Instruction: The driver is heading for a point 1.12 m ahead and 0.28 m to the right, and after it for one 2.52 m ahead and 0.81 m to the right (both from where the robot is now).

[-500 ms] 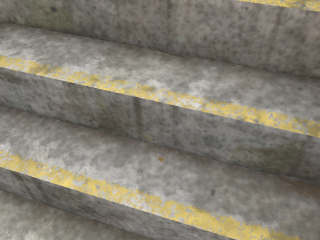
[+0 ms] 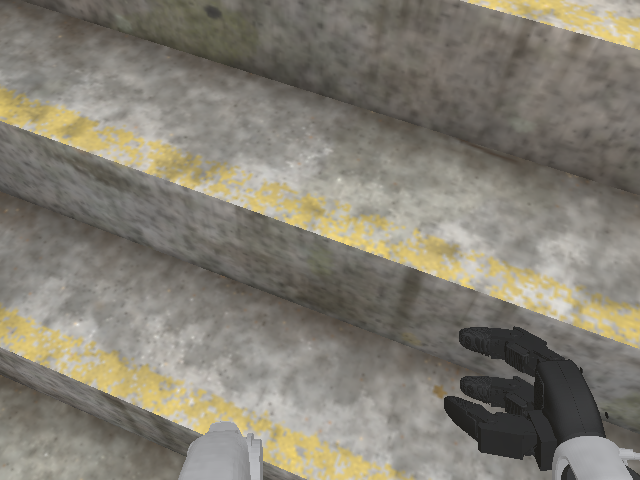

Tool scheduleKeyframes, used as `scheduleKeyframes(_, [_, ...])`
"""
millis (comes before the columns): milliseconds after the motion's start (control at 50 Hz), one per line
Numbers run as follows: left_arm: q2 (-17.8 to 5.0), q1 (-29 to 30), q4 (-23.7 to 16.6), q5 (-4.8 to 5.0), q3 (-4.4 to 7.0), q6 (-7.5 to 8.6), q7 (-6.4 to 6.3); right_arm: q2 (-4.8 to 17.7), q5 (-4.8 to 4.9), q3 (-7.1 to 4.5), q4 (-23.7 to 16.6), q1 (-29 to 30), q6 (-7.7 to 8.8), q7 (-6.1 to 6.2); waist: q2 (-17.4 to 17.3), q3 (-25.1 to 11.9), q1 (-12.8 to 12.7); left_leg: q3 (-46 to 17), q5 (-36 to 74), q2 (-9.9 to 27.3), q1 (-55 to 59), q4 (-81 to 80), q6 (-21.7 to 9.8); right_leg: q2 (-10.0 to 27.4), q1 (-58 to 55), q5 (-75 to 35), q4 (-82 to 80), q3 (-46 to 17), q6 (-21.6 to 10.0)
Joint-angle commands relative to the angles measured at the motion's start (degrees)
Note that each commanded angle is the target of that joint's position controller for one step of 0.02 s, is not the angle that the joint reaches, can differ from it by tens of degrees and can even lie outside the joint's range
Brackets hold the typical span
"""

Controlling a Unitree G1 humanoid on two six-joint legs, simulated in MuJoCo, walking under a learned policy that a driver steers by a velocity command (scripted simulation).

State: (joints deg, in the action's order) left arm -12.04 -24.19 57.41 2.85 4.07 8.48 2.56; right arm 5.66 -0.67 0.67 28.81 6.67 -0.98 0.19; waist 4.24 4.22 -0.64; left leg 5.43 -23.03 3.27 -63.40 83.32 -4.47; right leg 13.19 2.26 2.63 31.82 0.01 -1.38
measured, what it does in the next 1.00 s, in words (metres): climbs, turning right: right foot 0.21 m higher, then left foot 0.21 m higher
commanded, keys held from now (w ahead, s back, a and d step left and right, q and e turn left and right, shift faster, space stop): w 0.20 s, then w+e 0.80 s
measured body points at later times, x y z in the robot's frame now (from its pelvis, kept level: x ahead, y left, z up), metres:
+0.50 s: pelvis +0.26 +0.08 +0.20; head +0.27 +0.12 +0.64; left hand +0.44 +0.30 +0.07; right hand +0.19 -0.12 +0.05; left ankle +0.16 +0.11 -0.56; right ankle +0.32 -0.06 -0.21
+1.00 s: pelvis +0.54 +0.12 +0.43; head +0.54 +0.15 +0.88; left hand +0.50 +0.34 +0.27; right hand +0.84 -0.09 +0.48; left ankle +0.65 +0.21 -0.14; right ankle +0.36 +0.01 -0.27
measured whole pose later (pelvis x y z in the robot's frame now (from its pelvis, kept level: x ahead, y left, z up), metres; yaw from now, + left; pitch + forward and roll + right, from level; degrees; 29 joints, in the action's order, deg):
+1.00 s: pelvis +0.54 +0.12 +0.43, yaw -19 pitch +13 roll +2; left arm -9.5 -31.6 66.9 -4.2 2.6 5.4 9.2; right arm 3.5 -1.1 6.3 33.0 16.3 -0.5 -3.0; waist 6.7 -16.0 -1.9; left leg 1.3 -35.9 -0.5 -64.1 85.2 -6.7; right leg -4.2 21.3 2.0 43.4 -18.5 -8.2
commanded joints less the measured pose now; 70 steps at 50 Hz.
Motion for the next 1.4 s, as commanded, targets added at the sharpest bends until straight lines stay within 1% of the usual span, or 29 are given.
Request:
scheduleKeyframes(20, [1.2,3.7,-14.5,-3.74,1.57,1.55,1.34,21.3,0.1,-8.35,5.0,-18.5,-0.22,0.89,-24.2,-34.5,6.3,-56.0,-39.0,14.6,53.5,-65.9,0.3,-20.0,35.1,-1.5,82.9,-22.3,0.0])
scheduleKeyframes(80, [7.1,6.7,-19.9,-7.34,-1.26,-1.43,-1.5,6.5,0.68,-4.47,16.4,-11.5,2.95,-0.68,-12.0,-9.1,-5.4,-33.1,-27.6,8.8,32.6,-51.6,1.6,-16.6,49.6,-13.1,91.9,-11.8,-4.8])
scheduleKeyframes(140, [8.5,7.0,-19.0,-5.76,-3.15,-3.01,-2.96,1.1,-0.34,-2.98,20.9,-17.0,6.43,-1.34,-7.0,-2.7,-5.9,-17.9,-0.5,8.2,30.6,-52.8,0.5,-17.0,57.6,-9.0,92.2,-12.2,-4.8])
scheduleKeyframes(220, [10.0,14.6,-19.8,-2.12,-4.03,-4.59,-6.02,4.0,-1.68,-2.87,25.1,-26.0,8.85,-2.36,-7.2,-0.7,-2.3,-12.9,15.2,11.0,39.2,-63.3,1.3,-20.8,72.6,1.6,108.4,-7.9,-5.2])
scheduleKeyframes(240, [-2.1,15.5,-22.1,0.94,-3.09,-5.93,1.56,7.6,-7.77,-1.73,25.6,-24.3,5.78,-6.68,-6.4,-0.5,-3.2,-20.7,3.0,9.8,33.0,-64.5,-0.2,-22.8,80.1,-8.8,110.8,-18.5,-14.9])
scheduleKeyframes(260, [-3.7,13.8,-20.7,0.31,-1.88,-6.88,3.55,10.9,-8.68,-2.22,25.0,-20.7,3.73,-8.9,-5.0,0.5,-5.7,-15.8,3.4,10.6,31.2,-66.5,1.5,-23.5,83.3,-15.6,108.5,-18.8,-16.0])
scheduleKeyframes(340, [-3.2,20.8,-18.7,2.04,-2.88,-10.07,2.53,11.2,-7.82,-0.4,29.9,-31.8,3.41,-9.45,-9.7,-10.0,-1.2,-4.5,20.5,9.3,45.7,-69.1,3.4,-22.0,91.0,-10.2,107.7,-5.3,-12.7])
scheduleKeyframes(440, [-0.2,28.3,-19.4,-1.22,-5.11,-13.07,0.69,9.5,-7.49,2.95,36.2,-41.1,4.7,-10.43,-13.0,-15.3,-0.3,-2.1,56.8,11.9,65.0,-67.0,-1.9,-20.7,99.2,1.7,97.3,0.7,-13.5])
scheduleKeyframes(520, [-4.4,28.0,-21.1,-4.1,-5.04,-18.86,5.01,22.5,-2.49,1.47,30.5,-26.6,4.27,-9.61,-15.5,-24.3,-9.0,4.0,146.4,15.7,56.0,-65.7,-8.1,-23.8,56.4,18.0,56.3,20.1,-7.7])
scheduleKeyframes(580, [-3.8,20.4,-19.3,-3.7,-5.47,-20.06,3.41,26.0,-3.77,-0.73,32.0,-29.6,1.43,-10.36,-20.7,-21.2,-7.2,-1.1,161.4,20.1,79.3,-52.0,-6.7,-29.8,58.4,29.2,28.1,16.2,-7.4])
scheduleKeyframes(600, [-6.7,4.6,-12.5,-3.36,-4.28,-20.37,2.3,26.7,-8.02,-1.18,29.6,-25.8,0.9,-11.76,-15.7,-27.3,-10.2,-2.6,167.1,18.5,65.0,-36.7,-5.3,-29.0,41.1,19.8,30.8,2.0,-11.7])
scheduleKeyframes(620, [-10.4,-2.7,-7.6,-4.92,-2.11,-13.59,-1.67,22.3,6.33,-4.04,20.0,-17.7,5.82,-1.11,-9.6,-29.7,-13.4,7.7,114.7,6.2,52.3,-21.7,0.0,-24.7,20.3,39.9,24.4,-8.2,-16.9])
scheduleKeyframes(640, [-10.7,4.2,-5.8,-5.71,-1.26,-11.67,-4.94,12.8,2.4,-0.99,16.1,-10.4,8.0,0.12,11.2,-23.9,-10.5,3.2,34.2,-4.7,28.7,1.1,0.3,-18.0,19.3,40.0,8.6,-33.3,-22.1])
scheduleKeyframes(660, [-6.6,10.7,-7.7,-7.28,-2.28,-10.55,-6.68,6.7,-2.56,0.9,12.0,-4.2,8.74,-1.23,4.8,-15.7,-6.6,-10.5,22.0,-9.5,21.0,26.2,0.7,-15.9,28.6,39.3,-1.2,-45.4,-24.7])
scheduleKeyframes(700, [-7.2,8.4,-5.7,-6.37,-1.48,-6.68,-6.9,1.1,-4.87,2.32,5.2,-5.3,8.41,-2.04,-0.5,-4.7,-2.1,-14.3,13.3,-9.2,3.8,42.7,-0.7,-12.9,26.4,32.8,-6.9,-44.8,-22.7])
scheduleKeyframes(720, [1.2,-1.5,0.9,-7.14,-4.57,-5.86,-0.12,10.2,-1.97,0.63,10.1,-7.8,4.05,-3.74,0.4,-0.2,-5.4,-26.0,6.4,-13.0,-19.5,40.9,-6.8,-12.9,11.8,3.7,5.8,-32.4,-16.3])
scheduleKeyframes(740, [3.5,-11.8,5.9,-7.63,-5.51,-5.11,2.65,9.2,-4.23,1.48,7.7,-4.4,3.03,-3.96,-2.7,-3.6,-5.5,-21.1,5.2,-10.6,-24.3,39.5,-8.8,-11.2,5.2,-12.2,6.2,-29.5,-16.1])
scheduleKeyframes(840, [-0.1,-9.1,8.7,-9.53,-3.0,-2.57,1.15,8.3,-1.97,2.87,-2.1,14.7,3.48,-1.29,-2.1,-8.1,-1.0,-12.8,-22.0,-3.9,-19.6,41.8,-9.0,-10.8,21.3,5.5,-5.7,-26.6,-10.2])
scheduleKeyframes(900, [-9.4,-5.0,5.6,-5.16,0.87,-3.2,2.98,3.7,-1.83,5.42,-12.9,34.2,-0.31,-1.78,-4.7,-12.8,1.3,-2.9,-31.2,-2.7,16.1,-8.8,-3.4,-8.6,40.2,-17.1,-25.7,-29.0,-14.3])
scheduleKeyframes(940, [-12.9,0.0,4.2,-4.93,1.42,-1.23,6.71,8.3,4.2,1.67,-2.0,9.5,0.47,-3.88,-0.4,-19.7,11.3,1.7,3.7,-9.4,44.1,-4.4,-0.9,-7.3,43.2,-85.3,-14.8,-20.2,-14.6])
scheduleKeyframes(960, [-10.1,1.7,0.8,-5.92,0.94,0.02,8.09,13.9,1.86,-0.39,7.0,-15.3,-0.07,-3.26,-9.4,-37.4,16.4,-22.5,20.9,-3.3,61.6,-16.4,-11.2,-6.9,41.6,-97.6,3.9,-24.7,-12.6])
scheduleKeyframes(1000, [-0.4,-4.4,6.8,-7.49,-1.51,-1.67,8.08,20.5,-3.24,-3.57,17.3,-33.4,-2.05,-2.52,-34.5,-36.5,16.9,-62.5,7.7,14.8,61.1,-53.0,-23.2,-22.4,48.1,-10.5,59.3,-20.6,-8.7])
scheduleKeyframes(1040, [1.4,-4.2,9.2,-3.62,-1.72,-2.6,7.19,17.2,-1.6,-3.51,22.8,-19.0,0.68,-2.59,-18.2,-9.9,6.3,-45.0,-17.6,10.7,40.4,-52.1,-13.2,-19.6,66.5,-14.4,87.1,-20.5,-10.2])
scheduleKeyframes(1060, [4.3,11.8,-8.7,-7.79,-1.0,-2.45,0.2,4.8,2.82,-2.15,27.2,-15.9,3.05,0.19,-7.4,-10.6,-1.6,-29.7,-18.2,9.7,39.8,-47.6,-3.0,-17.0,56.1,-7.4,78.2,-11.0,-7.9])
scheduleKeyframes(1080, [6.4,12.5,-9.1,-5.73,-1.93,-3.39,-2.22,-1.0,1.6,-0.43,30.1,-12.7,4.52,1.18,-7.1,-7.2,-4.2,-19.6,-11.2,7.7,36.6,-47.5,0.3,-17.9,58.4,-3.0,81.7,-10.7,-7.5])
scheduleKeyframes(1100, [2.3,7.1,-0.7,-2.33,-3.45,-5.68,3.67,-4.2,-2.68,1.13,26.2,-5.8,4.35,-0.48,2.6,-13.5,-0.8,-18.7,11.4,8.4,40.4,-52.6,-3.8,-14.8,65.0,-5.8,81.1,-17.4,-11.3])
scheduleKeyframes(1140, [4.1,10.3,-4.6,-2.66,-4.17,-6.44,5.3,-2.1,-3.59,-0.22,26.9,-11.2,5.58,-0.45,-1.1,-14.9,-3.7,-12.0,44.1,10.2,45.1,-55.7,-5.8,-14.6,68.9,0.1,80.4,-14.2,-10.4])
scheduleKeyframes(1260, [4.9,18.7,-7.0,-0.89,-6.9,-6.7,5.17,2.6,-8.85,0.25,35.5,-25.4,4.75,-2.11,-2.9,-7.9,-2.7,-2.7,28.8,11.9,54.6,-65.8,-8.0,-15.3,90.8,7.1,109.6,-9.8,-16.1])
scheduleKeyframes(1400, [1.4,43.6,-19.5,-3.59,-7.2,-12.24,2.64,6.7,-7.31,1.6,40.2,-41.4,7.23,-4.43,-10.5,-8.8,0.5,5.1,57.0,12.8,60.4,-75.0,-5.2,-9.7,82.6,7.8,75.2,9.4,-13.5])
